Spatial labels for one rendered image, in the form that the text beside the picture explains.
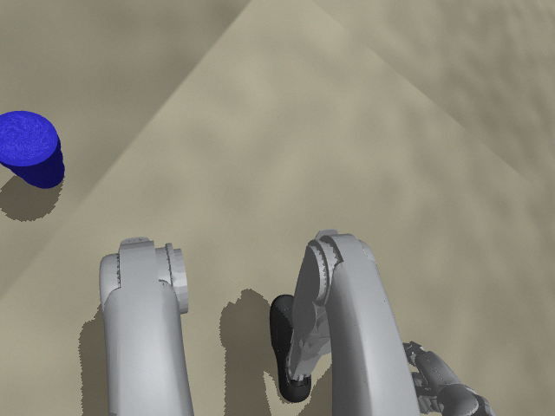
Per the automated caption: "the right robot arm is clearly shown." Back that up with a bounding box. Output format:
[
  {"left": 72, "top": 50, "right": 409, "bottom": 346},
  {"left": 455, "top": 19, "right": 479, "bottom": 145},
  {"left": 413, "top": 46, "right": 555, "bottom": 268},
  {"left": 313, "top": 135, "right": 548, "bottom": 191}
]
[{"left": 436, "top": 384, "right": 496, "bottom": 416}]

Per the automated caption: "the right robot foot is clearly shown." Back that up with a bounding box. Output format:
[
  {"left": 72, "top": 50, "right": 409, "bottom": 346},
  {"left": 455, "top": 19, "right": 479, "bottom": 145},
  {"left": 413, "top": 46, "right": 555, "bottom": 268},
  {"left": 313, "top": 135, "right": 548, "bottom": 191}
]
[{"left": 270, "top": 295, "right": 311, "bottom": 403}]

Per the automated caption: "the cup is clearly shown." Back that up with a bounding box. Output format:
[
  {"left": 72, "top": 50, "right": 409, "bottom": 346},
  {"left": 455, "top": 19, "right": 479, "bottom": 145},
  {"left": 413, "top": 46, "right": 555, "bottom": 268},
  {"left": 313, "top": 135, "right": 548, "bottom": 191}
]
[{"left": 0, "top": 111, "right": 65, "bottom": 189}]

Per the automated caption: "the right robot hand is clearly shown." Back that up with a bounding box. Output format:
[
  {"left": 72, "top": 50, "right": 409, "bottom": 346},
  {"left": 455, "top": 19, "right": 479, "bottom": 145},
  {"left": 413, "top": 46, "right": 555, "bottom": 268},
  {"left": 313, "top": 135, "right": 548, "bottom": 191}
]
[{"left": 402, "top": 341, "right": 462, "bottom": 414}]

